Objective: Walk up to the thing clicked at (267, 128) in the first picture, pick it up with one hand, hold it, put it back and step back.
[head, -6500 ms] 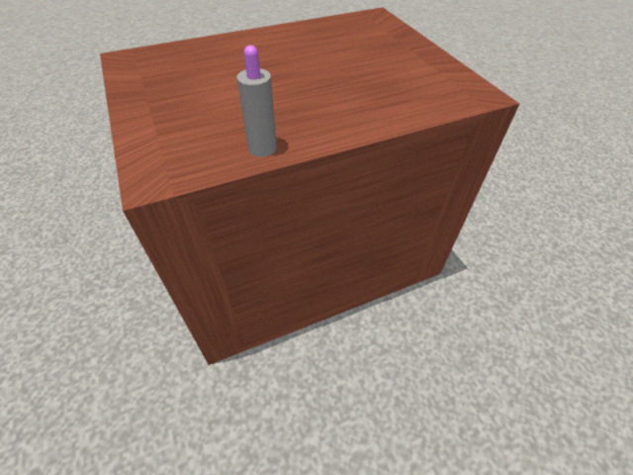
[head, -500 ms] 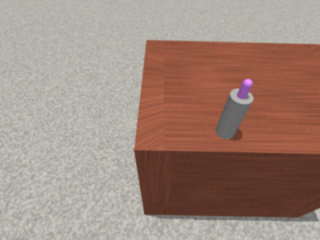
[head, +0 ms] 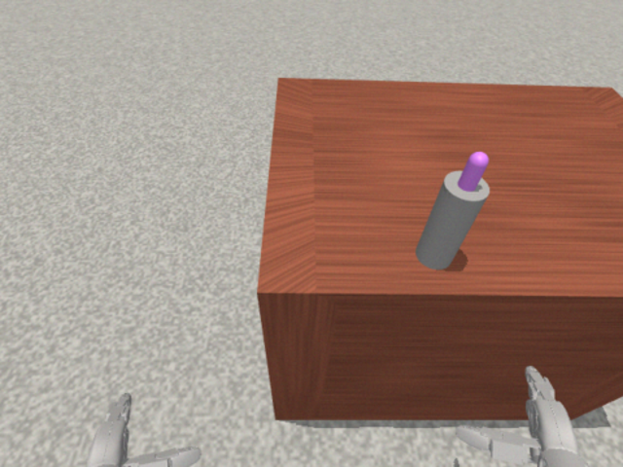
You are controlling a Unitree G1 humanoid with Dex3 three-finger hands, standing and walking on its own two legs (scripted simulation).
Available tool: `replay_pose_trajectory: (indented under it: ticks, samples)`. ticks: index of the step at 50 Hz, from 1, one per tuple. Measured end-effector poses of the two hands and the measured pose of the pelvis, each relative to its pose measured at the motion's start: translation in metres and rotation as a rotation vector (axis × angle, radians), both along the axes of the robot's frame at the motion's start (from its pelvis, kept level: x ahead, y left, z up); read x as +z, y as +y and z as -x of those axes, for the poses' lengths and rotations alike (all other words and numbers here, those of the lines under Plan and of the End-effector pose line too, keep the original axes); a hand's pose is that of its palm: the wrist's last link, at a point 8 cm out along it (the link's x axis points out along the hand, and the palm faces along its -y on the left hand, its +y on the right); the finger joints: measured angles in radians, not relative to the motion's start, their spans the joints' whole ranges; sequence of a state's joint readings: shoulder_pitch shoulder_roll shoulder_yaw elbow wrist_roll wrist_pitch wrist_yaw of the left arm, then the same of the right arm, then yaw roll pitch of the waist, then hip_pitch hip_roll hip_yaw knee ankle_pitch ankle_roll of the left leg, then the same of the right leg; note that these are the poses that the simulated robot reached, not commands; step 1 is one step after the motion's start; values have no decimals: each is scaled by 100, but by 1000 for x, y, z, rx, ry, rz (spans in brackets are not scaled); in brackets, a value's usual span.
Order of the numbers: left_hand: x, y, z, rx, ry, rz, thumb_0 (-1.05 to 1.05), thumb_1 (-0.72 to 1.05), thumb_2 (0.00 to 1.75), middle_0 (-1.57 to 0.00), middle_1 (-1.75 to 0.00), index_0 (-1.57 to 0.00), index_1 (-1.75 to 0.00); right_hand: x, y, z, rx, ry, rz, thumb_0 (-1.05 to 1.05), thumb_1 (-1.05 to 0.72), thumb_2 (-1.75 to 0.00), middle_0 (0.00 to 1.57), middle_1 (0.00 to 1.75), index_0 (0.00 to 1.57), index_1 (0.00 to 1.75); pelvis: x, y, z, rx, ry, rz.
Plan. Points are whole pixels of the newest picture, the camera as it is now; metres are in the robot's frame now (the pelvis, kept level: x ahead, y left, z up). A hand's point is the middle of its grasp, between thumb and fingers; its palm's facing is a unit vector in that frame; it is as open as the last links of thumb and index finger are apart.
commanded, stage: rise first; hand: right
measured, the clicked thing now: (454, 211) +0.43 -0.21 +0.08
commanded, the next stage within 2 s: go down in 1.44 s
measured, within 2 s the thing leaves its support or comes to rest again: neither
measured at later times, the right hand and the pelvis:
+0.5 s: hand (539, 391) +0.19 -0.25 +0.04, palm faces +0.29 +0.88 -0.37, open 17.5 cm; pelvis +0.01 +0.00 +0.00, yaw +0 degrees
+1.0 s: hand (576, 390) +0.17 -0.25 +0.10, palm faces +0.32 +0.86 -0.41, open 17.5 cm; pelvis -0.01 +0.00 +0.00, yaw -1 degrees
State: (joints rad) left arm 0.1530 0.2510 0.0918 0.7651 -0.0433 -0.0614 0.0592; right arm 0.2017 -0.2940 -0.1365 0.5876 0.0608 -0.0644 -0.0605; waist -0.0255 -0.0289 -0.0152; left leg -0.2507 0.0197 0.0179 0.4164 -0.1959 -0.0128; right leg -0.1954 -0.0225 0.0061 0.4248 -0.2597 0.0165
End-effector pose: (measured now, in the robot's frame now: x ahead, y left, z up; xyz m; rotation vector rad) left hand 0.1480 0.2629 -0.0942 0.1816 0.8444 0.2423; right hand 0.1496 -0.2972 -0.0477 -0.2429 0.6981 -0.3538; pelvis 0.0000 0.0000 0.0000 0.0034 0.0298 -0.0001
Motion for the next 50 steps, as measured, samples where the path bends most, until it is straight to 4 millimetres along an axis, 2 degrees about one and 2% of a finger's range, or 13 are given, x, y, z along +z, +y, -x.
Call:
replay_pose_trajectory:
  ticks: [4, 9, 14, 18, 25, 39, 50]
  samples:
    - [4, -12, -4, -25, -44, 16, 0, -10, 14, -6, -6, -6, -6, 17, 3, 0, 17, -60, 25, 0, 11, -16, 5, 6, 6, 6, 0, 0, -3, -2, -16, 1]
    - [16, -18, -15, -58, -117, 6, 0, -31, 8, -6, -6, -7, -6, 47, 5, -8, 36, -190, 63, 0, 31, -11, 5, 6, 5, 6, 0, -1, -6, -6, -35, 3]
    - [18, -18, -21, -58, -141, 9, -1, -43, 5, -6, -6, -7, -6, 72, 3, -12, 52, -290, 94, 0, 44, -7, 4, 6, 5, 6, 0, -1, -9, -8, -46, 3]
    - [13, -16, -14, -46, -116, 21, -1, -48, 4, -6, -6, -7, -5, 86, 3, -8, 70, -333, 108, -1, 50, -6, 4, 6, 5, 6, 0, -2, -10, -9, -52, 2]
    - [9, -5, -6, -28, -87, -2, -1, -52, 4, -6, -5, -6, -5, 110, 3, -5, 95, -407, 156, -1, 55, -5, 4, 6, 5, 6, -1, -2, -6, -9, -66, 3]
    - [15, -8, -7, -41, -144, 9, -1, -55, 5, -6, -5, -5, -6, 150, 6, 8, 139, -560, 233, -1, 55, -4, 5, 6, 5, 6, -1, -1, 1, -17, -83, 4]
    - [13, -13, 3, -46, -154, 32, -1, -55, 5, -6, -5, -5, -6, 171, 8, 16, 173, -637, 279, -1, 54, -4, 5, 6, 6, 6, -1, 0, 11, -19, -94, 7]
